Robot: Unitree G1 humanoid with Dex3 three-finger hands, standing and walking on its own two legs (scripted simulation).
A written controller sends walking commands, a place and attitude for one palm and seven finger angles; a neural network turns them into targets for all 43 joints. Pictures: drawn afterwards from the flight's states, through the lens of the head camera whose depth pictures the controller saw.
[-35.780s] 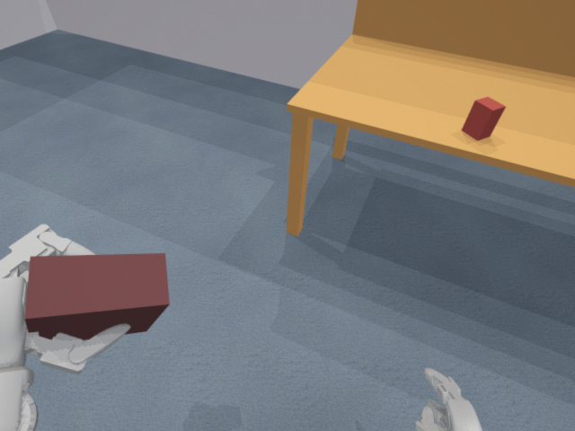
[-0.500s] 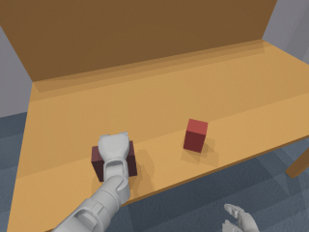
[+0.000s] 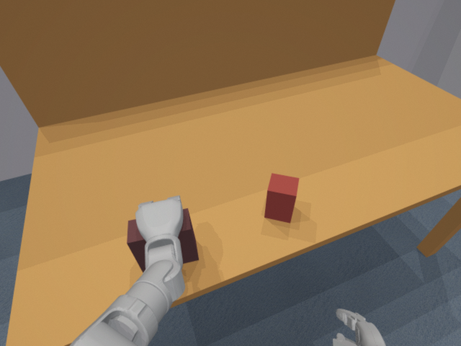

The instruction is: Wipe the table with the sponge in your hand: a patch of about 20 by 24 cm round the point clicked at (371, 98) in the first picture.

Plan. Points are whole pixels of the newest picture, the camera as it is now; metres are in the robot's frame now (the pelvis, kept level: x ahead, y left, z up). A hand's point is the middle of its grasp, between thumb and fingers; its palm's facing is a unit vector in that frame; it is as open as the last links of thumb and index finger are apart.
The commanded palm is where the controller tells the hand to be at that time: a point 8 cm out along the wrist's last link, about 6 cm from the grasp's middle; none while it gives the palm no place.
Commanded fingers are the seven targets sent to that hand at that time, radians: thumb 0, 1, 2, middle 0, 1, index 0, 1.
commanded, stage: slide back across to the middle lane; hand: left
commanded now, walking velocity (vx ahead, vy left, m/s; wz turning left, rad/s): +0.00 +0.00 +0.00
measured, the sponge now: (167, 246) +0.33 +0.18 -0.05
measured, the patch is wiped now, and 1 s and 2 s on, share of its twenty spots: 1.00 1.00 1.00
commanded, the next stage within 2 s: wipe forward along the middle lane in 0.56 s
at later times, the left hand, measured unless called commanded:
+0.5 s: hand (147, 246) +0.30 +0.20 +0.00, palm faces -0.03 -0.11 -0.99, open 9.9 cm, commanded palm +0.25 +0.21 +0.04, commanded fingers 0.00 0.10 1.30 -1.20 -1.60 -1.20 -1.60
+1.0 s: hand (137, 247) +0.30 +0.22 -0.01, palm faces -0.07 -0.05 -1.00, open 9.9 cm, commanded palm +0.28 +0.23 +0.03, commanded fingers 0.00 0.10 1.30 -1.20 -1.60 -1.20 -1.60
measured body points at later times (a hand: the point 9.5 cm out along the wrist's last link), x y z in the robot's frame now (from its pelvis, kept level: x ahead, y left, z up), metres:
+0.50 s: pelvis +0.02 +0.00 +0.01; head +0.00 -0.02 +0.46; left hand +0.30 +0.20 +0.05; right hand +0.24 -0.22 -0.07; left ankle +0.01 +0.13 -0.72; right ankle +0.01 -0.11 -0.72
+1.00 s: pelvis -0.01 +0.00 +0.00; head -0.01 -0.02 +0.45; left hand +0.30 +0.22 +0.04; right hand +0.19 -0.23 -0.10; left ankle +0.01 +0.13 -0.72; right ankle +0.01 -0.11 -0.72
